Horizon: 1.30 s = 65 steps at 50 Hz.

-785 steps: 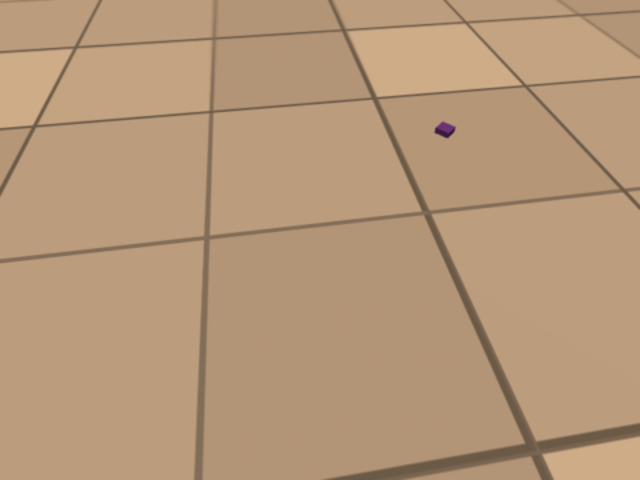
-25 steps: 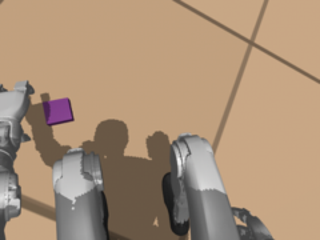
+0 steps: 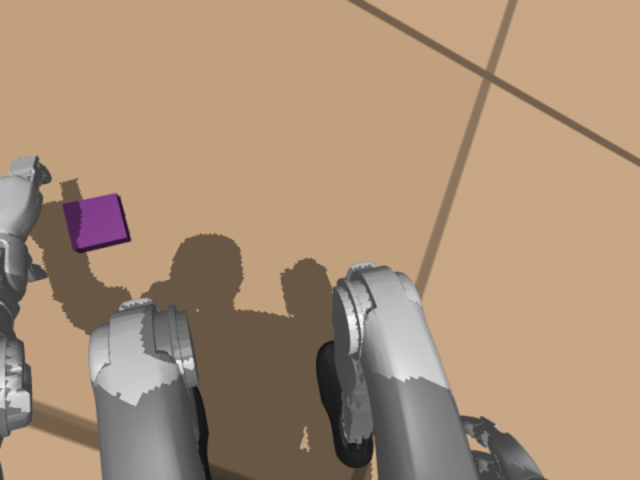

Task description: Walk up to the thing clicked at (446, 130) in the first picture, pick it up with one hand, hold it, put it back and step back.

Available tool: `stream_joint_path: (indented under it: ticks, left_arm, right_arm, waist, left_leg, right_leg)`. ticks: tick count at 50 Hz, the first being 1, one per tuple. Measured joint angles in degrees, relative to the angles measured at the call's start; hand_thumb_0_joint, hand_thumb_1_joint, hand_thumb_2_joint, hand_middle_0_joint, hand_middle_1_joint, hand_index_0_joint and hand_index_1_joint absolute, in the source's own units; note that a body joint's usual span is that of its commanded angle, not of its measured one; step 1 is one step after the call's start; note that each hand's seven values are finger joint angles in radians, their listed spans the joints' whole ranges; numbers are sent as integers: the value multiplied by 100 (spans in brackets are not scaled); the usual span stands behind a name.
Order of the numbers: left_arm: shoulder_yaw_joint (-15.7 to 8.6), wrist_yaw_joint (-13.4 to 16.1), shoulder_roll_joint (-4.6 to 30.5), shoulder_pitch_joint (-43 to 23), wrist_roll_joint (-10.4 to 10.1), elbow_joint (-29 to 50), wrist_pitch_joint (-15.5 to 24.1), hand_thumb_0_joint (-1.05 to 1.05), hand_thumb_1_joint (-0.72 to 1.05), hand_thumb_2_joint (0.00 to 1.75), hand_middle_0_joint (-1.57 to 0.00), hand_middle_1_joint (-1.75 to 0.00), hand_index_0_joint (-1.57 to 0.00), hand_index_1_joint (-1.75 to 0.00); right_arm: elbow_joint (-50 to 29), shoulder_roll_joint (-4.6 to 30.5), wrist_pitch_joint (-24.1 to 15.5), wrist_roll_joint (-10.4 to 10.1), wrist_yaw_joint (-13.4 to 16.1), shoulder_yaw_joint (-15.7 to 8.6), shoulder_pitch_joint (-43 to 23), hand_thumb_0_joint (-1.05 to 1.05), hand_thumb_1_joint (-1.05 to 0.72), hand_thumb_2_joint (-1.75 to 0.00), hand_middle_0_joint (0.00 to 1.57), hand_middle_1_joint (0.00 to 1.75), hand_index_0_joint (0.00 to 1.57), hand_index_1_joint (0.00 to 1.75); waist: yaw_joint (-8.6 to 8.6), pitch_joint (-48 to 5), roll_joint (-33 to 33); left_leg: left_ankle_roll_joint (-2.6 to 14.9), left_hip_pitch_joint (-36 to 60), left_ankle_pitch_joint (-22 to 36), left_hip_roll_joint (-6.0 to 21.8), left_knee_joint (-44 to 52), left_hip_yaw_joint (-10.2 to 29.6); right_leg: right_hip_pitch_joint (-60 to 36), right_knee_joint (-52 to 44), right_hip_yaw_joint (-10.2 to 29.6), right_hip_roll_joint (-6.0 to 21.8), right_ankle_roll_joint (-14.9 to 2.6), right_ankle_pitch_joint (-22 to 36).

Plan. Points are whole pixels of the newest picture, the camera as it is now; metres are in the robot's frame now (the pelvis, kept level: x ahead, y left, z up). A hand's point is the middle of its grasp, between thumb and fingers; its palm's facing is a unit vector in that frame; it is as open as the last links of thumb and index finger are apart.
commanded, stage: rise first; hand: left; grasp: from above
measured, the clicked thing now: (97, 223) +0.47 +0.25 -0.31
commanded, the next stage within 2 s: approach in 1.42 s
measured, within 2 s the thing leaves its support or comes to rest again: neither
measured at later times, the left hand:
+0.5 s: hand (25, 231) +0.43 +0.30 -0.18, palm faces -0.43 -0.09 -0.90, open 12.7 cm
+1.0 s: hand (29, 233) +0.42 +0.30 -0.18, palm faces -0.43 -0.09 -0.90, open 11.8 cm
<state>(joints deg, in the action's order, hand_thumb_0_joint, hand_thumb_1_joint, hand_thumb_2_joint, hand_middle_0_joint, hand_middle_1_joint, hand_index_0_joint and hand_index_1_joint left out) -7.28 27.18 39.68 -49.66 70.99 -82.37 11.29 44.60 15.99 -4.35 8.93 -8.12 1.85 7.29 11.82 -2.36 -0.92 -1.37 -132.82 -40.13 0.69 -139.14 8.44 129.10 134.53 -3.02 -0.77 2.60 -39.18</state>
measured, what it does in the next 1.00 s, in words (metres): stands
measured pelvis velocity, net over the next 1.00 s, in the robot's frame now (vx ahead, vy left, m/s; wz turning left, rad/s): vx -0.01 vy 0.00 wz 0.00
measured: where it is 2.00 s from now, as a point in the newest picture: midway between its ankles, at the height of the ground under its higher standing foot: (272, 446)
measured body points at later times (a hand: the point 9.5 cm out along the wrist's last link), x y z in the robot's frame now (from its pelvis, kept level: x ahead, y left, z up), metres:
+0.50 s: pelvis +0.00 +0.00 +0.00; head +0.23 +0.07 +0.38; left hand +0.44 +0.30 -0.13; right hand +0.05 -0.28 -0.11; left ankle +0.07 +0.13 -0.29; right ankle +0.10 -0.13 -0.29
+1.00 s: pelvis -0.01 +0.00 +0.00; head +0.23 +0.06 +0.38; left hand +0.44 +0.30 -0.13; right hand +0.05 -0.28 -0.11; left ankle +0.07 +0.13 -0.29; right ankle +0.10 -0.13 -0.29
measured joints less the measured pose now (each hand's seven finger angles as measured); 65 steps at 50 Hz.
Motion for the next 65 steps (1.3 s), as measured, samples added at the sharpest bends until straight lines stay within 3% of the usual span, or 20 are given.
stream_joint_path:
  ticks: [16,34,49,65]
  left_arm:
    - [-67,100,92,-110,3,-144,-85,0,-33,84,-27,-85,-28,-84]
    - [156,-39,-82,-4,-47,-51,-108,0,-25,77,-36,-76,-36,-76]
    - [77,98,27,-189,52,-357,-22,0,-18,71,-42,-70,-43,-70]
    - [47,57,-37,-81,-61,-199,-113,0,-12,66,-47,-64,-48,-64]
  right_arm:
    - [-17,38,-92,45,-111,90,52,0,-90,-90,20,30,20,30]
    - [5,10,-70,-57,-123,39,88,0,-90,-90,20,30,20,30]
    - [33,74,-169,43,-131,95,28,0,-90,-90,20,30,20,30]
    - [87,34,-183,32,-211,72,108,0,-90,-90,20,30,20,30]
  waist:
    - [126,81,-3]
    - [47,-75,42]
    - [116,18,8]
    - [96,-16,60]
  left_leg:
    - [-5,-40,8,3,-77,59]
    - [10,27,62,-20,64,-4]
    - [-19,-15,119,-31,-3,39]
    - [-14,-21,58,-19,-7,32]
  right_leg:
    - [28,35,-46,-23,10,36]
    - [-46,-69,-3,12,1,47]
    - [6,-9,-33,1,-8,117]
    - [21,-8,-26,-9,-2,70]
